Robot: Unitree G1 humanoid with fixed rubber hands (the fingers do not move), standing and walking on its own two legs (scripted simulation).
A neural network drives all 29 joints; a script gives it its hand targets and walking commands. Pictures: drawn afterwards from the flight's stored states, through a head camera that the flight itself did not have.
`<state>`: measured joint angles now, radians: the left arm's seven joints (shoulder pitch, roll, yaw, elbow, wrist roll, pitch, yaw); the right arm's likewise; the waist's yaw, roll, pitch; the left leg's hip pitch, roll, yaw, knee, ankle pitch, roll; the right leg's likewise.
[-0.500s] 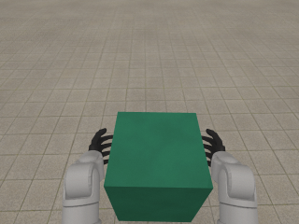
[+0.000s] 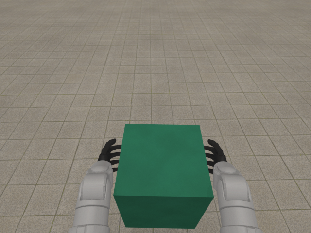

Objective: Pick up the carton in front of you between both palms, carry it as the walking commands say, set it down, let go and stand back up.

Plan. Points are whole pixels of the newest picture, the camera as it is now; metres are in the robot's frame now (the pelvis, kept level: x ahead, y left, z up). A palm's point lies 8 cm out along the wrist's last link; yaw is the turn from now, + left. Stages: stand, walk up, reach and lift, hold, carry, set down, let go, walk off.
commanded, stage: carry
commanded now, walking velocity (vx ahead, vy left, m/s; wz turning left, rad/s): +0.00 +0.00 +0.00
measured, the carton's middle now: (161, 178) +0.28 +0.00 -0.04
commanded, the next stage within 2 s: hold in 0.40 s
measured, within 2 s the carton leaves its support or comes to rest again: neither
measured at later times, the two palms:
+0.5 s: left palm (106, 171) +0.26 +0.14 +0.04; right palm (224, 172) +0.26 -0.16 +0.04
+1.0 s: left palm (106, 171) +0.25 +0.14 +0.05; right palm (229, 184) +0.22 -0.16 +0.05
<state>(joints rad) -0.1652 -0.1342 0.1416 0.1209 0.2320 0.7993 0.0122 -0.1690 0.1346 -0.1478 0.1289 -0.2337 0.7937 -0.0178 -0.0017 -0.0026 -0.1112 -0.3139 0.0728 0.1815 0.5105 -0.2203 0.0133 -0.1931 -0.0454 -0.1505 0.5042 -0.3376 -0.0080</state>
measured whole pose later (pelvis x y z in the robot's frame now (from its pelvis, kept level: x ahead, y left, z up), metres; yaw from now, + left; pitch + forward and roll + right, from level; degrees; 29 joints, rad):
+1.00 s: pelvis -0.05 +0.02 +0.01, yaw -7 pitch -9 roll +0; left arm -0.27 -0.15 0.23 0.25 0.30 0.73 0.00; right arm -0.29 0.16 -0.25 0.31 -0.29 0.69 0.01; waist 0.00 -0.03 0.04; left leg -0.11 -0.02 -0.02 0.40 -0.14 0.01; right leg -0.05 0.01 0.07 0.43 -0.23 0.01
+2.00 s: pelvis -0.06 +0.01 -0.05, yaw -7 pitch +23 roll -1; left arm -0.55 -0.10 0.41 0.53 0.29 0.18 -0.05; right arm -0.54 0.19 -0.39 0.54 -0.26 0.16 -0.07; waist 0.05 -0.04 0.05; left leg -0.98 -0.03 -0.09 0.83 -0.25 -0.02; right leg -0.92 0.08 0.07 0.86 -0.34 0.00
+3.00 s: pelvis -0.11 +0.02 -0.31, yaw -10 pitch +47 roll -2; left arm -1.05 0.06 0.49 0.70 0.17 0.25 0.04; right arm -1.15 -0.04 -0.35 0.84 -0.14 0.22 -0.13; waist 0.10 -0.06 -0.06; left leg -2.17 -0.09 -0.10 1.82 -0.47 -0.07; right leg -2.11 0.18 0.05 1.87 -0.57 0.06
